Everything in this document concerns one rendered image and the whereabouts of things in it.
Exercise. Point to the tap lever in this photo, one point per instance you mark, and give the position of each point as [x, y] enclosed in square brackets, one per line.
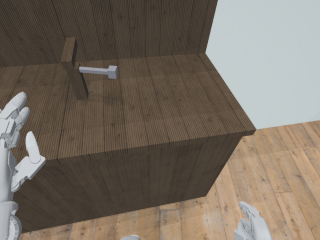
[112, 71]

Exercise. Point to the robot left hand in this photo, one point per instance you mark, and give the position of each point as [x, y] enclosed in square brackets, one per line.
[12, 119]

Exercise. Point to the counter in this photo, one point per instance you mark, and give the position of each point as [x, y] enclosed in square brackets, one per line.
[160, 133]

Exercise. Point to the robot right hand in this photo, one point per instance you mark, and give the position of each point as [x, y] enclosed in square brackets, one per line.
[256, 229]

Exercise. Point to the robot left forearm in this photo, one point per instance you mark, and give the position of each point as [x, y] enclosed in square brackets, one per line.
[10, 225]

